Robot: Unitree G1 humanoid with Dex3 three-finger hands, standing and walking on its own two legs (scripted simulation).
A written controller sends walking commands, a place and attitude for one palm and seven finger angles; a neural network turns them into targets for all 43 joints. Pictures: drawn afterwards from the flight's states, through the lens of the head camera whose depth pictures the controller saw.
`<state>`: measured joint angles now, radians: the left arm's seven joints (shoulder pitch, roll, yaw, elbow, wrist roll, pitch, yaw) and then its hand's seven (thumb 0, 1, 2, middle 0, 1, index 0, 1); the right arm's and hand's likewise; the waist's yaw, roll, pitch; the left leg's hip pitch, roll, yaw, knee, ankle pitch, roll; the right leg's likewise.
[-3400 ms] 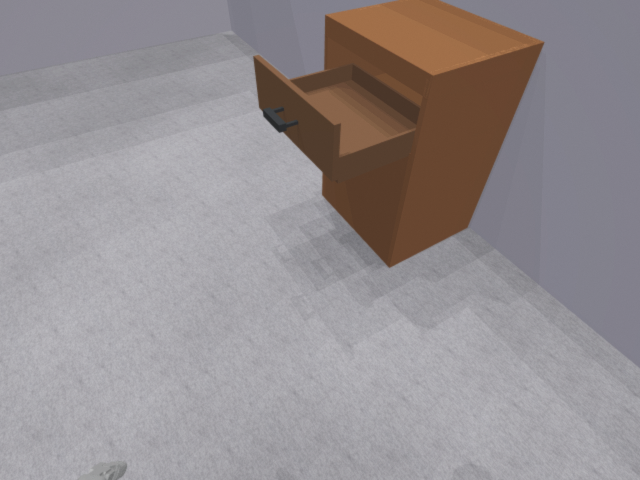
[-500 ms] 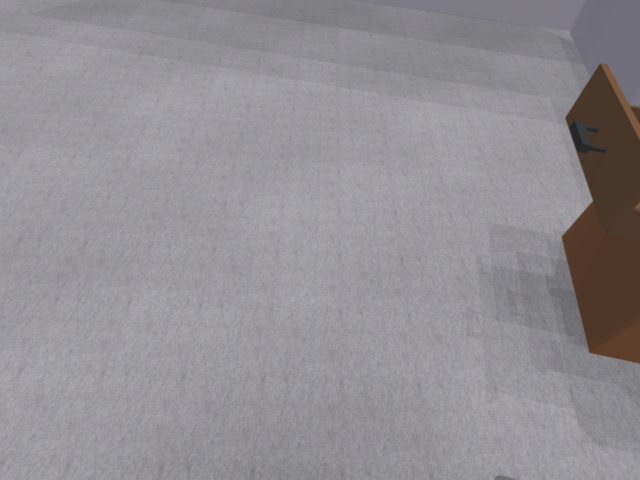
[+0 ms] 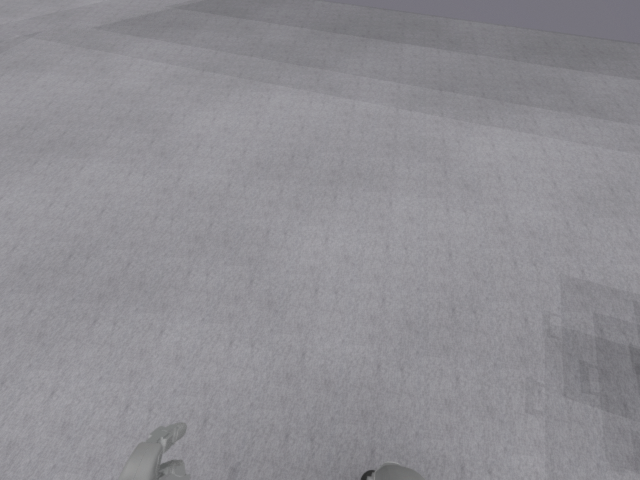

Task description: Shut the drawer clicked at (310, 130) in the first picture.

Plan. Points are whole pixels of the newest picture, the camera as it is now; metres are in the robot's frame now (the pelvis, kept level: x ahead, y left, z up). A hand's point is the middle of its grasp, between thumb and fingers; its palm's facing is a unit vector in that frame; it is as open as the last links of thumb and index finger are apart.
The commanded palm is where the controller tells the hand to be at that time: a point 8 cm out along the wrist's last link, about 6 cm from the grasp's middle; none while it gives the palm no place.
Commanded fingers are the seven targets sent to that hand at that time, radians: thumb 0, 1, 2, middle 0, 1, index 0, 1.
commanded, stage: walk around to get in front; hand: left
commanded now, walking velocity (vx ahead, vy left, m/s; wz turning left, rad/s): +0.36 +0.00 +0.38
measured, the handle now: out of the picture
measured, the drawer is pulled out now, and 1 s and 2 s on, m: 0.29 0.29 0.29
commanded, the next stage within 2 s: walk to a spot facing it in 1.10 s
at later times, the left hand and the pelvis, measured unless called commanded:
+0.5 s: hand out of the picture +0.05 +0.20 -0.17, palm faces +0.30 -0.94 -0.14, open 7.3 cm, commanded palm none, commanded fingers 0.00 0.90 0.90 -0.20 -0.30 -0.20 -0.30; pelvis +0.18 +0.06 +0.00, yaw +12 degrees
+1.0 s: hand (168, 283) +0.47 +0.29 -0.14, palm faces +0.15 -0.98 -0.16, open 7.4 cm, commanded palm none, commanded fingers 0.00 0.90 0.90 -0.20 -0.30 -0.20 -0.30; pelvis +0.38 +0.10 +0.02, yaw +11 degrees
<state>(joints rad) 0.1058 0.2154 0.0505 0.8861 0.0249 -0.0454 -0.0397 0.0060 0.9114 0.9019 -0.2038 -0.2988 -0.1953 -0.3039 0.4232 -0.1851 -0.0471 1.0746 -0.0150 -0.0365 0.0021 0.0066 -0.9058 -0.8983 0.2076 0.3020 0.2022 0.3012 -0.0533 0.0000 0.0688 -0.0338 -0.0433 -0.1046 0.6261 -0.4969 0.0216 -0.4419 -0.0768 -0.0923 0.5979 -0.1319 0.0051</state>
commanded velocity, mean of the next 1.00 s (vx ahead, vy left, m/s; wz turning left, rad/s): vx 0.37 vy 0.00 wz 0.11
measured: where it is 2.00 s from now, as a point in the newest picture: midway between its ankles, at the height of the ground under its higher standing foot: (283, 350)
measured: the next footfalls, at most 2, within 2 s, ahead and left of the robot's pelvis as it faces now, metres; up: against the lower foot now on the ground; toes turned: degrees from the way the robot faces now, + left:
left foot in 0.46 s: +0.27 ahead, +0.16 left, +0.00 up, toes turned +19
right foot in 1.08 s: +0.59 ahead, +0.01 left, +0.00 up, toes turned +3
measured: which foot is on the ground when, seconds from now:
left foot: up 0.00-0.44, down 0.46-1.00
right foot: down 0.00-0.46, up 0.48-1.00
